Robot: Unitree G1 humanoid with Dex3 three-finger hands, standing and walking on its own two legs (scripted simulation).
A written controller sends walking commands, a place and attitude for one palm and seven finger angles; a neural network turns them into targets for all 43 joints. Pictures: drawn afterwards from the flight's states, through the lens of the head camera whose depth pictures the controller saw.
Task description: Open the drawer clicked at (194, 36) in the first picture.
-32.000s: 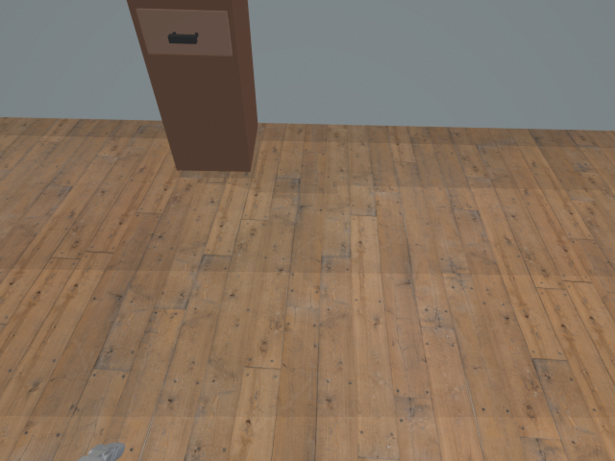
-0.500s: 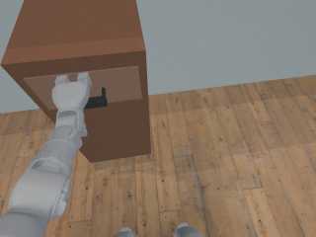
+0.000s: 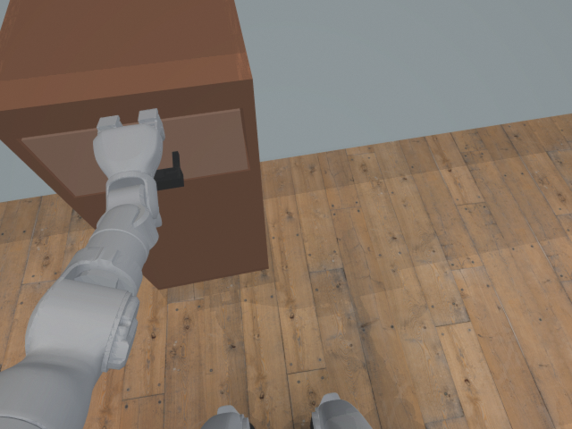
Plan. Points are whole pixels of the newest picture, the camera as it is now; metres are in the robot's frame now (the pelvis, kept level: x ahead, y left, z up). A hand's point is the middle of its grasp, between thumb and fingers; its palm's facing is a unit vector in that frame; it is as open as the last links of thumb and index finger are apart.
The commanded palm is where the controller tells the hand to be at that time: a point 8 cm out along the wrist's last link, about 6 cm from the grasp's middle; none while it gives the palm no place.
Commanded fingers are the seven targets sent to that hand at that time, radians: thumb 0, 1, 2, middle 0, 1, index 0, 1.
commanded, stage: re-aim the fingers above the handle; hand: left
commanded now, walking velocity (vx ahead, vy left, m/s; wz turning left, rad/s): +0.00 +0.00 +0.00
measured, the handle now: (151, 170) +0.55 +0.19 -0.04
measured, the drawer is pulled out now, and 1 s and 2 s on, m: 0.00 0.00 0.00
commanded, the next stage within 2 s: lower the fingers behind the handle in 0.86 s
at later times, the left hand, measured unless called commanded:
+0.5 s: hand (142, 172) +0.50 +0.18 +0.01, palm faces +0.05 +0.02 -1.00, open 13.8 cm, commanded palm +0.48 +0.19 +0.07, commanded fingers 0.00 -0.50 0.30 -0.30 -1.20 -0.30 -1.20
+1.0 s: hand (131, 178) +0.49 +0.20 +0.01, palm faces +0.08 +0.00 -1.00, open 13.8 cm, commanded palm +0.47 +0.19 +0.06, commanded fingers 0.00 -0.50 0.30 -0.30 -1.20 -0.30 -1.20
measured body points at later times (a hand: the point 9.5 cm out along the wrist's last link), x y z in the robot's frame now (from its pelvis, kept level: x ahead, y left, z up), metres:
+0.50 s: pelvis +0.01 +0.00 +0.00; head +0.12 +0.00 +0.43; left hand +0.49 +0.18 +0.07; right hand +0.03 -0.27 -0.14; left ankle -0.01 +0.10 -0.69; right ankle +0.00 -0.12 -0.69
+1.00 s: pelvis +0.00 +0.00 -0.01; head +0.12 -0.01 +0.43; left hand +0.48 +0.19 +0.06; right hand +0.02 -0.28 -0.14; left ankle -0.01 +0.10 -0.69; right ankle +0.00 -0.12 -0.69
